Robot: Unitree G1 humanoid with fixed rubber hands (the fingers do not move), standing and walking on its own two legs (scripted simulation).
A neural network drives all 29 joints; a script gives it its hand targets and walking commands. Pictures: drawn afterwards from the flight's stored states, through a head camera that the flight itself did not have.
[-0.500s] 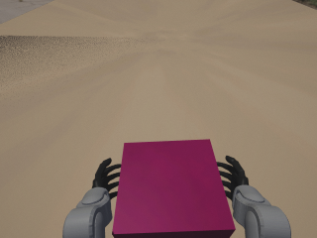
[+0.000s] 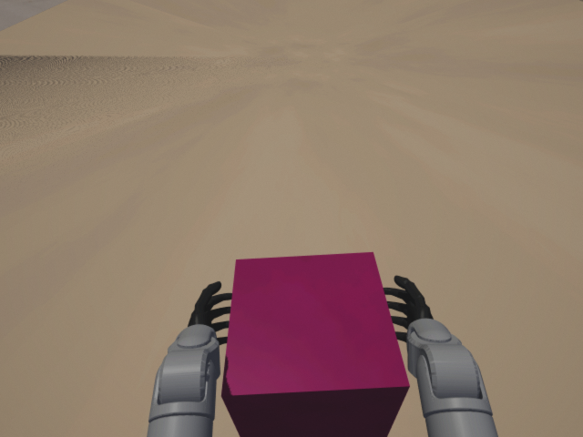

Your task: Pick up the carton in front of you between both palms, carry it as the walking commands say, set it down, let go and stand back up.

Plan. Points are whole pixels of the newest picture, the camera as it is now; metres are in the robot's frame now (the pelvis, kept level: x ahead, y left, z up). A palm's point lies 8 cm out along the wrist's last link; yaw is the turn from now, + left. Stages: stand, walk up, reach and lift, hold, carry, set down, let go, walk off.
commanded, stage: carry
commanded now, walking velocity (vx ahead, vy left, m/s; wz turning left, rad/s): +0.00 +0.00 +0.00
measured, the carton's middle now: (309, 357) +0.28 +0.00 -0.05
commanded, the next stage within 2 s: hold in 1.94 s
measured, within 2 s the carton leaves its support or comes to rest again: neither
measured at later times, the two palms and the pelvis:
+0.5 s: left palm (206, 338) +0.27 +0.14 +0.03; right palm (424, 331) +0.27 -0.15 +0.04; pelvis -0.02 -0.01 +0.00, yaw +0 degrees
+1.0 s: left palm (211, 347) +0.26 +0.13 +0.04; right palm (435, 341) +0.26 -0.16 +0.04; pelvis -0.03 -0.02 +0.00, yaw +0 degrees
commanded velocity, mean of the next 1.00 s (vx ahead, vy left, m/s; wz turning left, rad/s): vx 0.00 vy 0.00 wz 0.00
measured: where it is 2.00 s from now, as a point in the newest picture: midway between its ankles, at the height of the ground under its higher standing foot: outside the picture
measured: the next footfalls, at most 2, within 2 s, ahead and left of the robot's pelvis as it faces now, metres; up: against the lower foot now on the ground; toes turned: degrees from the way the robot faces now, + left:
none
